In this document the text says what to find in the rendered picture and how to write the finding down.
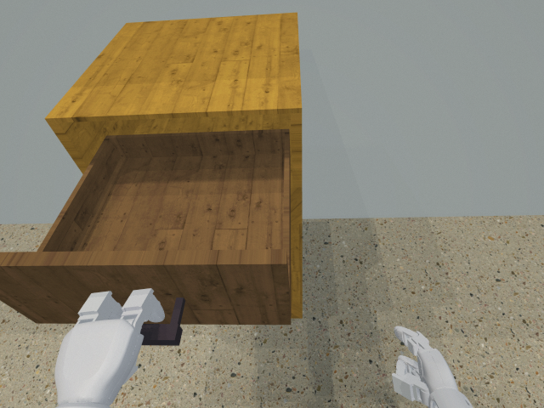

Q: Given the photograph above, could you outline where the robot left hand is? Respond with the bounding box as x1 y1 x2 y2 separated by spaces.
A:
54 288 165 406

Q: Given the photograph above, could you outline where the handle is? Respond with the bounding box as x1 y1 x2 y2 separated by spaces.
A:
140 297 185 346

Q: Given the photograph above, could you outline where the drawer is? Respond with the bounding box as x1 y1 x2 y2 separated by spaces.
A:
0 129 292 325

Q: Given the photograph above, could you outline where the robot right hand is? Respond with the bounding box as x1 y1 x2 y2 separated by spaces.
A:
392 326 459 408

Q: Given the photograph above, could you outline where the cabinet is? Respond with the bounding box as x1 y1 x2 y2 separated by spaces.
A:
44 13 303 319

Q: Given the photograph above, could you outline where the robot right forearm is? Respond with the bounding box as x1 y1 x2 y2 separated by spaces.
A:
428 388 473 408

